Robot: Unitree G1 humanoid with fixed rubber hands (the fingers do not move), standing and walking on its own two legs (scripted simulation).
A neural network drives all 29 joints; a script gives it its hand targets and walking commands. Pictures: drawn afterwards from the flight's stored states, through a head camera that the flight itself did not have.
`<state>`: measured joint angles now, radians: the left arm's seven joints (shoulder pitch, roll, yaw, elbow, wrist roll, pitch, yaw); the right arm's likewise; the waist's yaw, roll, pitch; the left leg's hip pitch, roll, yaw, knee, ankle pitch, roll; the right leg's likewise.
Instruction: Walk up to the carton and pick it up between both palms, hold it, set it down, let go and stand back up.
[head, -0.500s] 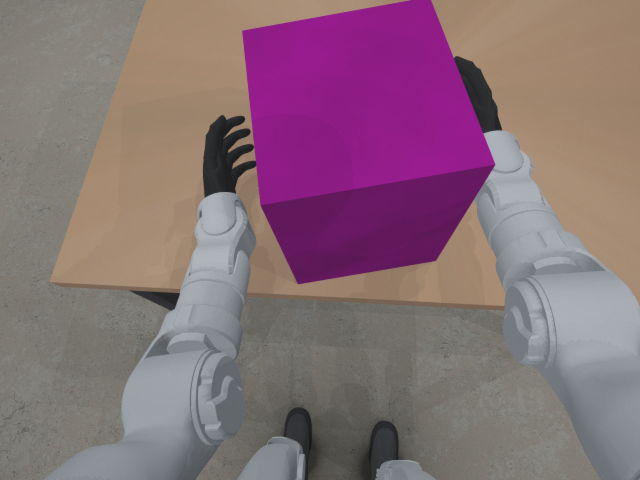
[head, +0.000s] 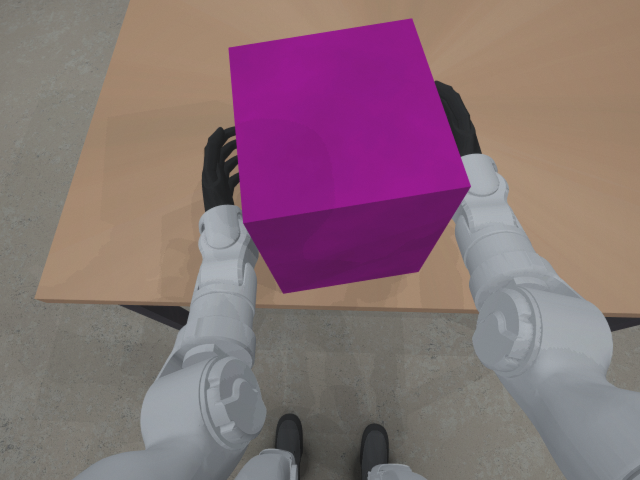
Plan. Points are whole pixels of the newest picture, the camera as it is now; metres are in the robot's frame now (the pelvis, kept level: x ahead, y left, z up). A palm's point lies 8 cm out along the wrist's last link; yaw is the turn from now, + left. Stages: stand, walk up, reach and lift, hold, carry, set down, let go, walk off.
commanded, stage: reach and lift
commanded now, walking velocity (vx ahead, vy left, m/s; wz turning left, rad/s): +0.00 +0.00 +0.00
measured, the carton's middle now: (338, 176) +0.46 +0.05 +0.01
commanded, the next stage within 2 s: none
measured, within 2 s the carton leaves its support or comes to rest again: neither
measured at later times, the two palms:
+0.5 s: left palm (223, 199) +0.41 +0.18 +0.01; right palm (458, 150) +0.49 -0.10 +0.03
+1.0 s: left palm (223, 199) +0.41 +0.18 +0.01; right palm (457, 153) +0.49 -0.10 +0.02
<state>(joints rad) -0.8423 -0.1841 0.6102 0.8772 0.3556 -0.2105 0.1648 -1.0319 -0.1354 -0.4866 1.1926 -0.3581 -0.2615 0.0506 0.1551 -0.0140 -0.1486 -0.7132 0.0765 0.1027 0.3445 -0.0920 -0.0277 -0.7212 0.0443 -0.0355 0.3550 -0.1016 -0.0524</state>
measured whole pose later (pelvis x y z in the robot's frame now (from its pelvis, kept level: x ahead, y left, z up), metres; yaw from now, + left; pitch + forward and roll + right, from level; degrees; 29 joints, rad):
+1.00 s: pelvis +0.01 -0.01 +0.00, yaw +1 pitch +26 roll +1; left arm -0.77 -0.18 0.60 0.87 0.34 -0.30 0.14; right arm -0.99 -0.10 -0.53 1.27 -0.38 -0.42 0.02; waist 0.13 -0.02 -0.15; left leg -0.67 0.07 0.09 0.34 -0.11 -0.04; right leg -0.69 0.04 -0.05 0.38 -0.14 -0.06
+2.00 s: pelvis +0.00 +0.01 -0.01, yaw +1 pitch +32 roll -1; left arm -0.75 -0.13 0.43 1.02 0.14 -0.47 0.19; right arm -1.01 -0.19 -0.28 1.52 -0.26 -0.68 -0.12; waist 0.11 -0.01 -0.30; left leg -0.89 0.08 0.07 0.48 -0.15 -0.02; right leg -0.87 0.04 -0.07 0.45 -0.14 -0.05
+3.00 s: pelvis -0.04 +0.02 +0.01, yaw +4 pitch +6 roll +0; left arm -0.93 0.05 0.30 1.05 0.09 0.11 0.13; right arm -0.99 -0.07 -0.34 1.17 -0.06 0.01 -0.15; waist 0.02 -0.04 -0.18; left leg -0.40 0.04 0.04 0.40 -0.11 -0.01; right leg -0.37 0.00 -0.10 0.39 -0.13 -0.03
